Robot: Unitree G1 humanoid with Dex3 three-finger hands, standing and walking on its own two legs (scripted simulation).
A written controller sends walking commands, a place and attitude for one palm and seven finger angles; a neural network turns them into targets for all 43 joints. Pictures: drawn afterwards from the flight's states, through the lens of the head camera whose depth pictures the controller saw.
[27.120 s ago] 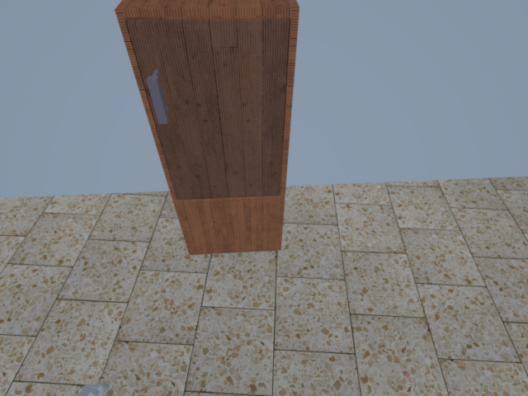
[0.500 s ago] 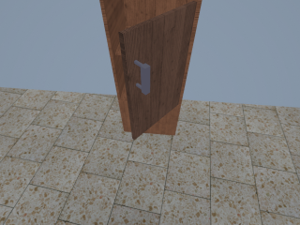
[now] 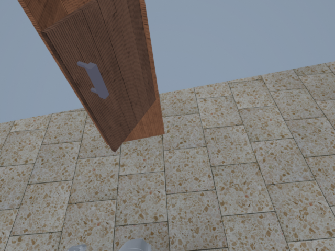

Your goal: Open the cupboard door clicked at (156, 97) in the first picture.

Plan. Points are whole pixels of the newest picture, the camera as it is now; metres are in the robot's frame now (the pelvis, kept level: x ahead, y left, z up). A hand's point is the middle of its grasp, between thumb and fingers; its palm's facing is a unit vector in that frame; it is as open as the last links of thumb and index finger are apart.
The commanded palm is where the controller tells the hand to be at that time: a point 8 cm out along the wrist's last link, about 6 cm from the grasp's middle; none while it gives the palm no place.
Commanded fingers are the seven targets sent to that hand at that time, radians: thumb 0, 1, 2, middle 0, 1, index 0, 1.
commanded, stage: walk to a spot facing it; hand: left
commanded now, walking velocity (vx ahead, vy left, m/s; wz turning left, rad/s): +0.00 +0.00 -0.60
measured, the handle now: (92, 79) +0.57 +0.27 +0.06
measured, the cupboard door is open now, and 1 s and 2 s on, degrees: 50 50 50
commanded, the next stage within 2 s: none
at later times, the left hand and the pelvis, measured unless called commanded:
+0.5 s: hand out of the picture +0.11 +0.22 -0.17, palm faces -0.18 -0.96 -0.20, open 7.4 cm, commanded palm none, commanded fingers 0.00 0.90 0.90 -0.20 -0.30 -0.20 -0.30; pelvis +0.02 +0.02 +0.01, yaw -16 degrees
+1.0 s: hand (144, 226) +0.20 +0.09 -0.14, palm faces -0.52 -0.82 -0.24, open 7.4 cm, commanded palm none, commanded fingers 0.00 0.90 0.90 -0.20 -0.30 -0.20 -0.30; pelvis +0.02 -0.02 +0.01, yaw -34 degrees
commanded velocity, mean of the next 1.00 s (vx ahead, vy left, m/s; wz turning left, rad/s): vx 0.07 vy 0.00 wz -0.60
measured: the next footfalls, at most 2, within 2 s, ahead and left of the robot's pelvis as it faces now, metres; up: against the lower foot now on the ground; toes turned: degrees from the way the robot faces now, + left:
left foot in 0.40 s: +0.08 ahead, +0.13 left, +0.00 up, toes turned -12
right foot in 0.76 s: +0.01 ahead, -0.13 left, +0.00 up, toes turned -31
